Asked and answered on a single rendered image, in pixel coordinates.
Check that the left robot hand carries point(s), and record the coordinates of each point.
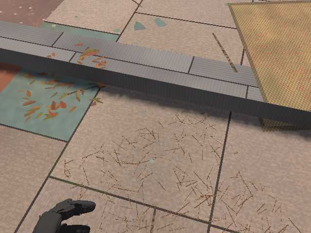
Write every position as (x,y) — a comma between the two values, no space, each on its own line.
(50,222)

